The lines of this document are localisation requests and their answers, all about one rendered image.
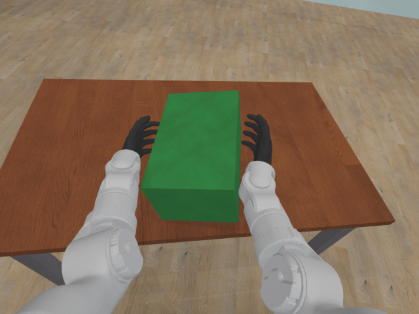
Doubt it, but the carton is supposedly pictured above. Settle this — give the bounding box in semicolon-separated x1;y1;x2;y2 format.
140;90;241;223

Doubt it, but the robot right upper arm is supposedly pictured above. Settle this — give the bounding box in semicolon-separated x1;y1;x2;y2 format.
260;251;387;314

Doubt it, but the robot left upper arm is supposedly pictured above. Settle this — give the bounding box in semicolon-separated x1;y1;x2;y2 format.
15;226;143;314

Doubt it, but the robot right forearm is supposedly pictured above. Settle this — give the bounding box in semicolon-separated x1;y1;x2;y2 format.
238;161;324;269

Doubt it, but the robot left hand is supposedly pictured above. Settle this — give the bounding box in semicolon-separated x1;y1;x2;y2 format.
122;115;160;158

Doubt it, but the table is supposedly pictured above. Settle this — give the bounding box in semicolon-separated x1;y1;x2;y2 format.
0;78;395;286

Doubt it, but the robot right hand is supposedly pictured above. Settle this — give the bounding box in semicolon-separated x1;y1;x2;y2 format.
241;114;272;165

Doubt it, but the robot left forearm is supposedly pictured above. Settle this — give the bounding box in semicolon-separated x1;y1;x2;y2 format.
62;149;141;282

